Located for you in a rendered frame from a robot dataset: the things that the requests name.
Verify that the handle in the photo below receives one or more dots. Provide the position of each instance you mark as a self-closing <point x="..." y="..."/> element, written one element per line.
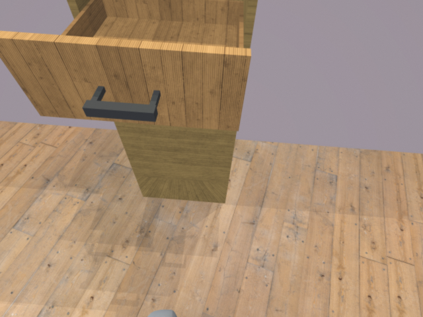
<point x="120" y="110"/>

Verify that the cabinet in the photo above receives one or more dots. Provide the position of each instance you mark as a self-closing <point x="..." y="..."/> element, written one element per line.
<point x="183" y="163"/>

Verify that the drawer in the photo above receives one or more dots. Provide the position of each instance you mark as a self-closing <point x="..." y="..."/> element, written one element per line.
<point x="192" y="51"/>

